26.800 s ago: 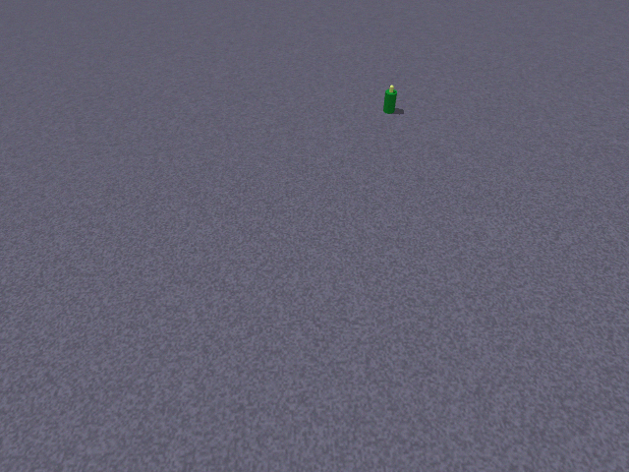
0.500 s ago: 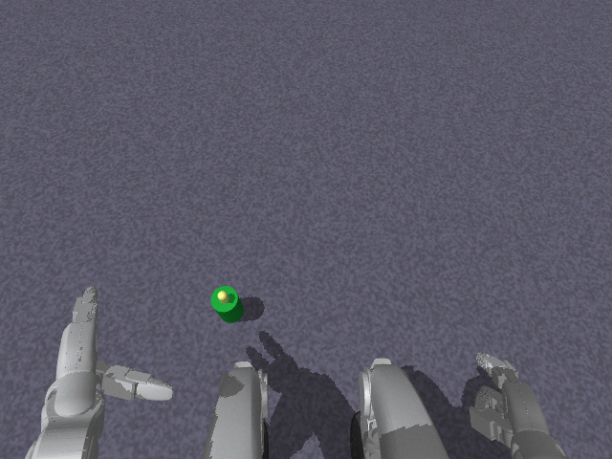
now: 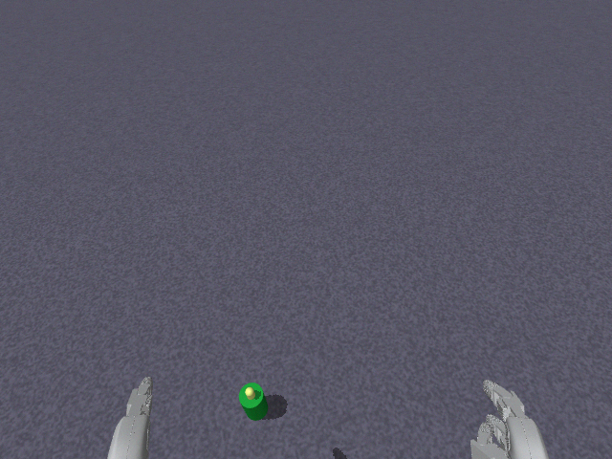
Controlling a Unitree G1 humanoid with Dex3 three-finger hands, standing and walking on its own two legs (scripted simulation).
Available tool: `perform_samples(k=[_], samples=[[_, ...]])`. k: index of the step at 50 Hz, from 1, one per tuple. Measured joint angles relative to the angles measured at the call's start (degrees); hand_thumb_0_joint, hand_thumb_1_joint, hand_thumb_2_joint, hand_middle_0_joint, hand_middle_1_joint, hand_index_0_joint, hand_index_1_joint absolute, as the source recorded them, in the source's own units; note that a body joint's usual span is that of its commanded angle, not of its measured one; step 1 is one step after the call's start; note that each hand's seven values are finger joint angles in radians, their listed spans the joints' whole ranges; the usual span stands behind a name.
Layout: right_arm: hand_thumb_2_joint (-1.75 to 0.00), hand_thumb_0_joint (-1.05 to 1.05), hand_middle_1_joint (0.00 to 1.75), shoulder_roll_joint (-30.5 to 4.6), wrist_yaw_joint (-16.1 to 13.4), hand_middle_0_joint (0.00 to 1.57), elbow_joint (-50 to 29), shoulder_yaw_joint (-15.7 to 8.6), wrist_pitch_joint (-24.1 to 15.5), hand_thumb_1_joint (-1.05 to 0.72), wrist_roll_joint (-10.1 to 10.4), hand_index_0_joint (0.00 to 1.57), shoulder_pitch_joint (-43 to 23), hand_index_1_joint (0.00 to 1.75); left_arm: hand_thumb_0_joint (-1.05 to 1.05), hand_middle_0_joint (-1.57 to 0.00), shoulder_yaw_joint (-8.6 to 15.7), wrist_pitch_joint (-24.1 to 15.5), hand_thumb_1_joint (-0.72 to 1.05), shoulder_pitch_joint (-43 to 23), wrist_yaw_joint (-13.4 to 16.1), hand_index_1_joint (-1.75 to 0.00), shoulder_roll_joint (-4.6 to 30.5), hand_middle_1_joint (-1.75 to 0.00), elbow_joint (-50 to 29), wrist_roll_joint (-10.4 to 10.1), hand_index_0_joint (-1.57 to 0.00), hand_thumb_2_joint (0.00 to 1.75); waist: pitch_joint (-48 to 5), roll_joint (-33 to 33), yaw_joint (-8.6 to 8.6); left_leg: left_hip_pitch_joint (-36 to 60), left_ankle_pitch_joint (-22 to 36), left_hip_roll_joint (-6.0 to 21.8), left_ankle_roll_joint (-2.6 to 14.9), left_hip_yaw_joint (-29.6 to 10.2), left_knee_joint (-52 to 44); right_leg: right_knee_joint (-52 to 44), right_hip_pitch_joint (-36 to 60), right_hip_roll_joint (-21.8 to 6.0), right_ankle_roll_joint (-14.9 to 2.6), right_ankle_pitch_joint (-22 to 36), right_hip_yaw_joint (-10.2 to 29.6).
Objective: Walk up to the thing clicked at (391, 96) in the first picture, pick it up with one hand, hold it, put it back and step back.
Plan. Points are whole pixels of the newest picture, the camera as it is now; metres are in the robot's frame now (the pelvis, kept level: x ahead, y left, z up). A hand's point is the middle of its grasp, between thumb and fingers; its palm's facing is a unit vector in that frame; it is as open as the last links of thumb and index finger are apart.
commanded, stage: home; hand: left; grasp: from the side
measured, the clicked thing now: (253, 399) +0.40 +0.19 -0.63
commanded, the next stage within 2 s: stand in 1.62 s
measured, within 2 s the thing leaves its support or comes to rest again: neither
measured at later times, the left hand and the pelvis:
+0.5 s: hand out of the picture +0.16 +0.18 -0.05, palm faces +0.11 -0.95 -0.30, open 17.5 cm; pelvis -0.01 +0.00 +0.01, yaw +0 degrees
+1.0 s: hand out of the picture +0.15 +0.17 -0.05, palm faces +0.11 -0.95 -0.29, open 17.4 cm; pelvis -0.02 -0.01 +0.01, yaw +0 degrees
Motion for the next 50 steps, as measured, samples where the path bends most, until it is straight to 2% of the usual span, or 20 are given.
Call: perform_samples(k=[12, 25, 50], samples=[[-0.90, 0.01, 0.30, -0.20, 0.51, 0.20, 0.74, -0.09, -2.52, -0.90, -1.05, 0.21, -1.51, 0.31, -0.01, -0.05, 0.60, 0.17, -0.56, -0.66, -0.91, -0.05, -0.51, -0.05, 1.44, 0.59, -0.05, 0.04, 2.66, -0.73, 0.70, 2.40, 1.11, -0.13, -0.23, -0.34, -1.59, -1.46, 2.52, -0.07, -0.20, 0.88, -0.38], [-0.90, 0.02, 0.30, -0.07, 0.60, 0.20, 2.44, -0.12, -2.97, -0.90, -1.14, 0.21, 0.00, 0.31, -0.01, -0.05, 0.70, -0.20, -0.56, -1.28, -1.36, -0.06, -0.82, -0.05, 2.82, 0.63, -0.05, 0.04, 2.86, -0.46, 0.12, 3.33, 1.97, 0.09, -0.36, -0.15, -2.75, -2.40, 3.22, 0.17, -0.39, 1.71, -0.21], [-0.90, 0.02, 0.30, -0.17, 0.37, 0.20, 3.22, -0.20, -4.42, -0.90, -1.34, 0.21, -0.78, 0.30, -0.01, -0.06, 0.77, -1.11, -0.53, -1.75, -1.82, -0.06, -1.05, -0.05, 3.70, 0.75, -0.06, 0.06, 3.65, -0.75, 0.64, 3.87, 2.86, 0.03, -0.51, -0.08, -3.56, -2.74, 3.51, 0.16, -0.59, 2.35, -0.12]])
